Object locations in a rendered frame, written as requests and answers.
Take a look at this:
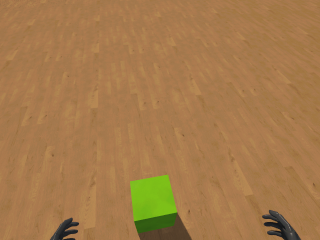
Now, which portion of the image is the robot right hand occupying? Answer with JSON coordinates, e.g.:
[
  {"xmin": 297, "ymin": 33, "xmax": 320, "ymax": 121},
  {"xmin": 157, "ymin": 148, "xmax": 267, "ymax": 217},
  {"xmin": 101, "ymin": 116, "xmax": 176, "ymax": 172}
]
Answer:
[{"xmin": 262, "ymin": 210, "xmax": 301, "ymax": 240}]

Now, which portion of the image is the robot left hand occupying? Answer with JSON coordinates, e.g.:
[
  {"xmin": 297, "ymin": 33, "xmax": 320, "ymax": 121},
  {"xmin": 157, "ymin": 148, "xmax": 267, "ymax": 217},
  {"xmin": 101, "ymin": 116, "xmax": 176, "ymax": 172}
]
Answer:
[{"xmin": 50, "ymin": 217, "xmax": 79, "ymax": 240}]

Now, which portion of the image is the carton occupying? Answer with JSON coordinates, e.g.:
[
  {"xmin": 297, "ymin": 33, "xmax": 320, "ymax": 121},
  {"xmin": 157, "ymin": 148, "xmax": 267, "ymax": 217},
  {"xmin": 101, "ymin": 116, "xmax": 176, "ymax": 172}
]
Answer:
[{"xmin": 130, "ymin": 175, "xmax": 177, "ymax": 234}]

